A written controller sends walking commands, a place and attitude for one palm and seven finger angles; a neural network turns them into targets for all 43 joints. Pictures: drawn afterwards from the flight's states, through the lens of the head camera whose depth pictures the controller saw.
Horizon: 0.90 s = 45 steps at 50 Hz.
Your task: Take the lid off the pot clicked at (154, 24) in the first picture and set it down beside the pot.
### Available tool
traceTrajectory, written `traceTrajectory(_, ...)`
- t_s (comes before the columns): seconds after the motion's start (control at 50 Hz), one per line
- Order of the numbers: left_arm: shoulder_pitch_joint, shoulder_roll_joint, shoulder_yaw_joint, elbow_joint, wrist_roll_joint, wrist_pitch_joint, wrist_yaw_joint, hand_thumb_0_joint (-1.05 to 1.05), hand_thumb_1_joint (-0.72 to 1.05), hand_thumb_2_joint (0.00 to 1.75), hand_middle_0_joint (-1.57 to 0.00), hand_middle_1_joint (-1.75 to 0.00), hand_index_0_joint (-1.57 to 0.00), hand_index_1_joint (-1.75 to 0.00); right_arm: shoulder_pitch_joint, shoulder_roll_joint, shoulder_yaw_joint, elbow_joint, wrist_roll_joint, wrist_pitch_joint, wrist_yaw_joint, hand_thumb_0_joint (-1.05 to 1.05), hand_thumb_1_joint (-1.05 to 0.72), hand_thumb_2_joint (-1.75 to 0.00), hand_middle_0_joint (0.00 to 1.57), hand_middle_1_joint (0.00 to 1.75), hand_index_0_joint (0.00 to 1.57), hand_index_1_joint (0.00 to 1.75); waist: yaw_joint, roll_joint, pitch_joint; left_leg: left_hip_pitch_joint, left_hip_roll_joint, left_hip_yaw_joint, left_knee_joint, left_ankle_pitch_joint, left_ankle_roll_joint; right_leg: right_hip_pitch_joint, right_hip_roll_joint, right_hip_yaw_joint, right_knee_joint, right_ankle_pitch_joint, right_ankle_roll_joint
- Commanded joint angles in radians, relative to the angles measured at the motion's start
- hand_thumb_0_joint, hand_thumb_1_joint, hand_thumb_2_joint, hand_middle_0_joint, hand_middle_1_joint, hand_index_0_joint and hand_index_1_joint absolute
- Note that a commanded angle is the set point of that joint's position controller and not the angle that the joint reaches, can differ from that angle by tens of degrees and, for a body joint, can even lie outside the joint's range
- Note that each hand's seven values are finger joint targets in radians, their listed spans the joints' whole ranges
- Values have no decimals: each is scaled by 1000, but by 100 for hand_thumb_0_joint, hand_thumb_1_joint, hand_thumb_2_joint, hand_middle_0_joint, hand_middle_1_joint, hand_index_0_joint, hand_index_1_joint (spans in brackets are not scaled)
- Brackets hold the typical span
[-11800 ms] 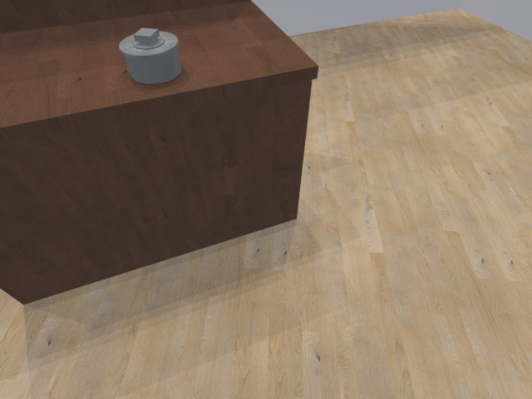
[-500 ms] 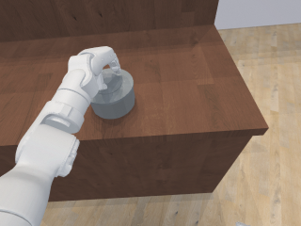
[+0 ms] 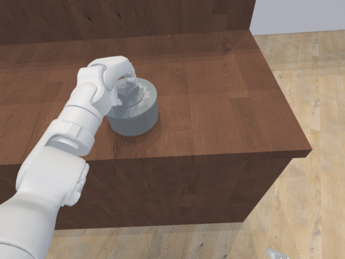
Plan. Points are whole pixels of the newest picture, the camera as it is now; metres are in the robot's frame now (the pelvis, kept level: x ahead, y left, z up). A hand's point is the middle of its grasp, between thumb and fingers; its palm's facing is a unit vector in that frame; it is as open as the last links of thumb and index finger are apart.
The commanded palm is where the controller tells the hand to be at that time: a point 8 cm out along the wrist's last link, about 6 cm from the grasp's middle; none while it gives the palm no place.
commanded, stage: close the fingers and squeeze the knob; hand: left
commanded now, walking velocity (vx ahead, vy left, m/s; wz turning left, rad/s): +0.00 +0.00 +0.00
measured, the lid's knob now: (125, 90) +0.50 +0.11 +0.12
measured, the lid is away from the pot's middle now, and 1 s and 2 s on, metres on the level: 0.00 0.00 0.01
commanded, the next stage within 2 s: lift the lid straight up in 1.32 s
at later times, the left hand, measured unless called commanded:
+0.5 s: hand (116, 93) +0.47 +0.12 +0.14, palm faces -0.36 -0.08 -0.93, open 9.1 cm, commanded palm +0.46 +0.13 +0.20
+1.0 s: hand (117, 91) +0.47 +0.12 +0.14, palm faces -0.39 -0.04 -0.92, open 8.5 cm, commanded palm +0.47 +0.12 +0.20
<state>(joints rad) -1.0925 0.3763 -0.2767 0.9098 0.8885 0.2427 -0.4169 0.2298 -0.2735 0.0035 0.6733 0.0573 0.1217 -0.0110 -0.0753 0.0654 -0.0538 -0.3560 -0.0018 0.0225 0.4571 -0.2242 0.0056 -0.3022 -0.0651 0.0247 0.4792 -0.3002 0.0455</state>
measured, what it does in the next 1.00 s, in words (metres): stands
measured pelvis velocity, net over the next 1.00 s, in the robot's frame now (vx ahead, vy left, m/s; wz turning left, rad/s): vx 0.00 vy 0.00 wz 0.01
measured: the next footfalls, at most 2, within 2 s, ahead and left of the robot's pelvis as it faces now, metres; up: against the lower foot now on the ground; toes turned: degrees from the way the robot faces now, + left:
none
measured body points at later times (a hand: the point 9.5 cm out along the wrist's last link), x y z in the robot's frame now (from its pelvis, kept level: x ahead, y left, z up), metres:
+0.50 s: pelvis +0.00 +0.00 +0.00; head +0.04 -0.03 +0.45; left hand +0.48 +0.12 +0.19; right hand +0.09 -0.26 -0.14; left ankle +0.00 +0.12 -0.74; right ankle -0.04 -0.15 -0.74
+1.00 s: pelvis +0.00 +0.00 +0.00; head +0.04 -0.03 +0.45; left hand +0.49 +0.12 +0.20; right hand +0.09 -0.26 -0.14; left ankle +0.00 +0.12 -0.74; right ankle -0.04 -0.15 -0.74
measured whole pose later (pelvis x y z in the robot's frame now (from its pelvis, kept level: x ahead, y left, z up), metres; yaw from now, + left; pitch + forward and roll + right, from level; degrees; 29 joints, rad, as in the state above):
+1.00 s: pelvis +0.00 +0.00 +0.00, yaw +1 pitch +8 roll +1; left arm -1.13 0.37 -0.31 0.93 0.89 0.26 -0.43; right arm 0.24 -0.28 0.00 0.69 0.05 0.12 -0.01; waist -0.08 0.07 -0.05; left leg -0.37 0.00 0.01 0.46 -0.23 0.00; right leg -0.31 -0.06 0.01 0.47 -0.30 0.04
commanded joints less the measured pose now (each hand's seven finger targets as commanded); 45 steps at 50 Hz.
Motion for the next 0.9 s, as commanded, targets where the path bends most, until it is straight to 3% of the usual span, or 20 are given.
traceTrajectory(0.0,-476,208,84,-140,13,6,31,0,-8,102,-52,-75,-52,-75,-1,-121,-45,-112,-2,-33,-3,0,-90,-90,20,30,20,30,-6,-128,-374,290,-55,13,20,355,70,33,97,-85,-25,452,-71)
traceTrajectory(0.06,-520,222,89,-201,13,-1,33,0,-5,102,-52,-80,-52,-80,-7,-118,-43,-119,-2,-40,-3,0,-90,-90,20,30,20,30,-3,-109,-414,310,-56,8,21,373,71,50,95,-81,-21,474,-70)
traceTrajectory(0.12,-509,232,99,-197,15,-3,33,0,-2,101,-53,-84,-53,-84,-1,-120,-45,-116,-2,-38,-3,0,-90,-90,20,30,20,30,-4,-120,-386,301,-52,9,16,369,71,44,95,-85,-26,466,-70)
traceTrajectory(0.14,-512,215,80,-213,13,-5,33,0,-1,101,-53,-85,-53,-85,-8,-117,-44,-120,0,-40,-2,0,-90,-90,20,30,20,30,-4,-95,-402,314,-54,7,17,376,69,41,95,-83,-24,461,-71)
traceTrajectory(0.2,-503,240,102,-220,15,-9,38,0,2,101,-54,-89,-54,-89,-2,-120,-47,-117,-1,-41,-2,0,-90,-90,20,30,20,30,-4,-99,-408,319,-52,9,21,384,71,48,95,-81,-26,471,-71)
traceTrajectory(0.28,-474,220,92,-228,4,-8,36,0,6,99,-56,-93,-56,-93,-8,-119,-50,-123,-1,-47,0,0,-90,-90,20,30,20,30,-1,-98,-402,315,-55,7,22,381,72,53,93,-82,-30,471,-73)
traceTrajectory(0.3,-477,255,118,-219,13,-6,40,0,7,99,-56,-94,-56,-94,-4,-122,-47,-114,0,-45,-1,0,-90,-90,20,30,20,30,3,-109,-394,308,-52,6,18,382,70,57,96,-86,-25,474,-72)
traceTrajectory(0.38,-491,213,85,-254,5,-3,39,0,12,97,-58,-97,-58,-97,-16,-118,-50,-127,-1,-50,2,0,-90,-90,20,30,20,30,1,-79,-414,327,-54,2,21,392,71,50,94,-84,-27,470,-74)
traceTrajectory(0.4,-472,251,116,-219,15,1,43,0,13,96,-59,-98,-59,-98,-7,-121,-47,-117,-2,-49,1,0,-90,-90,20,30,20,30,6,-90,-410,316,-53,0,20,388,69,58,96,-85,-24,471,-73)
traceTrajectory(0.46,-474,263,119,-150,16,12,41,0,17,94,-61,-100,-61,-100,-11,-125,-41,-111,3,-42,-6,0,-90,-90,20,30,20,30,3,-138,-357,259,-56,14,3,299,68,60,93,-85,-32,446,-70)
traceTrajectory(0.58,-488,222,87,-165,17,4,32,0,25,88,-65,-103,-65,-103,-3,-124,-45,-117,-1,-41,-7,0,-90,-90,20,30,20,30,-6,-112,-390,281,-56,12,19,357,71,55,93,-84,-29,474,-73)
traceTrajectory(0.6,-507,246,102,-183,27,3,34,0,26,87,-66,-103,-66,-103,-2,-126,-47,-116,-1,-41,-6,0,-90,-90,20,30,20,30,-5,-101,-409,298,-51,12,21,363,69,55,94,-82,-24,476,-72)
traceTrajectory(0.66,-477,223,90,-137,18,6,25,0,30,84,-68,-104,-68,-104,1,-124,-44,-113,1,-39,-8,0,-90,-90,20,30,20,30,-10,-139,-367,277,-55,14,21,351,71,46,97,-84,-30,480,-69)
traceTrajectory(0.7,-501,193,60,-139,14,6,23,0,31,85,-69,-104,-67,-103,2,-126,-45,-111,1,-36,-8,0,-90,-90,20,30,20,30,-18,-123,-365,278,-55,19,17,334,71,31,97,-86,-33,464,-70)
traceTrajectory(0.74,-510,208,69,-98,16,13,26,0,30,88,-68,-104,-65,-101,12,-130,-42,-99,3,-32,-11,0,-90,-90,20,30,20,30,-21,-136,-337,254,-56,18,9,297,70,21,99,-89,-36,442,-71)
traceTrajectory(0.8,-554,198,70,-214,16,-6,28,0,30,91,-69,-104,-64,-100,11,-122,-51,-113,-6,-41,-5,0,-90,-90,20,30,20,30,-14,-75,-439,339,-52,4,32,412,72,37,96,-82,-21,492,-74)
traceTrajectory(0.82,-529,195,70,-193,19,-5,28,0,31,92,-69,-105,-64,-100,9,-120,-49,-113,-6,-41,-3,0,-90,-90,20,30,20,30,-12,-78,-434,338,-52,-1,35,427,71,35,97,-83,-21,491,-74)
traceTrajectory(0.84,-516,144,30,-166,15,0,22,0,31,92,-70,-105,-64,-100,8,-117,-48,-110,-3,-39,-2,0,-90,-90,20,30,20,30,-22,-93,-404,331,-52,1,33,413,70,12,100,-87,-25,476,-72)
traceTrajectory(0.86,-519,132,24,-136,10,7,20,0,32,93,-71,-105,-64,-100,12,-120,-49,-98,-1,-34,-3,0,-90,-90,20,30,20,30,-29,-119,-364,309,-51,5,28,383,70,-1,102,-93,-31,463,-71)
traceTrajectory(0.88,-531,146,39,-151,-3,5,20,0,33,93,-71,-106,-64,-100,18,-127,-53,-96,-4,-33,-5,0,-90,-90,20,30,20,30,-28,-146,-375,296,-53,10,24,362,74,21,99,-92,-36,472,-72)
